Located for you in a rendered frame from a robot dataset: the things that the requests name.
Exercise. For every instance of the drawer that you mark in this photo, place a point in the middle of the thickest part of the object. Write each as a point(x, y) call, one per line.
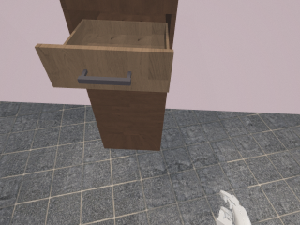
point(108, 48)

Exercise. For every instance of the right robot hand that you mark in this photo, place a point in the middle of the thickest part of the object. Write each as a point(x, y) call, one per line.
point(238, 215)

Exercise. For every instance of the handle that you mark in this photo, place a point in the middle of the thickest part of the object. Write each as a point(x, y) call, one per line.
point(83, 79)

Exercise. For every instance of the cabinet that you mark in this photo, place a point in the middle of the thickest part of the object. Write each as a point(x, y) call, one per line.
point(130, 120)

